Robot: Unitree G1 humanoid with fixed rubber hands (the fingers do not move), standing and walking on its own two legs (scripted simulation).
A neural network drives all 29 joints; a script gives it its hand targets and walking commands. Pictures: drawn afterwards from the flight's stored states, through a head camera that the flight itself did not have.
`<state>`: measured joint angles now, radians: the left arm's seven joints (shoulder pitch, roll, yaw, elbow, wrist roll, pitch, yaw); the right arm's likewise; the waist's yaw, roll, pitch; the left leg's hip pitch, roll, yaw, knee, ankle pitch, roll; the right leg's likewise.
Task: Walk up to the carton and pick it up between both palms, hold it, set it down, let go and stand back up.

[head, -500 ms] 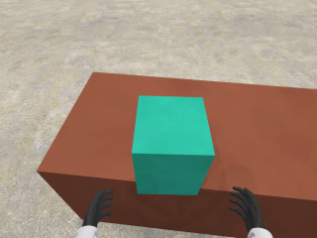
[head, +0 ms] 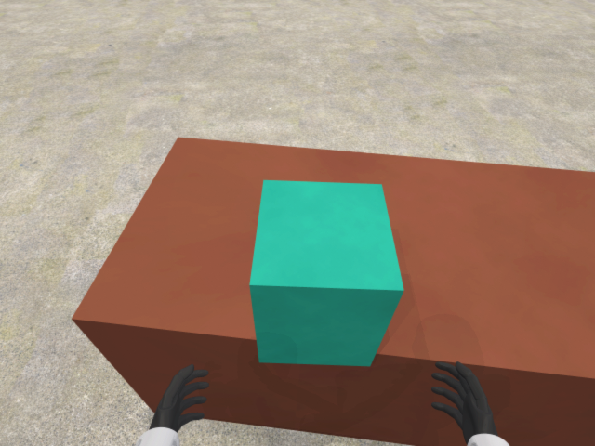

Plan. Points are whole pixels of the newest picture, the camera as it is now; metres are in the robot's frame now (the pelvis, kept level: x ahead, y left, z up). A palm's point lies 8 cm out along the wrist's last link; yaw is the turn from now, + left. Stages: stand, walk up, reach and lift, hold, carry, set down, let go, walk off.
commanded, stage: set down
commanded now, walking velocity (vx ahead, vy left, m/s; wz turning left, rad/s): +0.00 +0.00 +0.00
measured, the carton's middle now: (318, 276) +0.40 -0.02 -0.05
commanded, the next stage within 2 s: let go in 0.70 s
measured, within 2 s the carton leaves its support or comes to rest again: neither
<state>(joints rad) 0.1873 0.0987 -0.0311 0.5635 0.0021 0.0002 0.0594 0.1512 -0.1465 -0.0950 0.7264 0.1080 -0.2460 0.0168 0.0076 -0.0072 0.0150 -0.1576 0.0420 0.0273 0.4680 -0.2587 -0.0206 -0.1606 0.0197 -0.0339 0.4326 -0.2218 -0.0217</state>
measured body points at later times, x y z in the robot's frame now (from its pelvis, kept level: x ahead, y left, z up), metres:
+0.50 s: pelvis +0.00 +0.00 +0.00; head +0.00 +0.01 +0.45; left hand +0.17 +0.20 -0.09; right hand +0.18 -0.23 -0.07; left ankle +0.00 +0.13 -0.74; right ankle +0.01 -0.11 -0.74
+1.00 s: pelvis +0.00 +0.00 +0.00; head +0.00 +0.01 +0.45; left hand +0.17 +0.20 -0.09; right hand +0.17 -0.23 -0.08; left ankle +0.00 +0.13 -0.74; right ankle +0.01 -0.11 -0.74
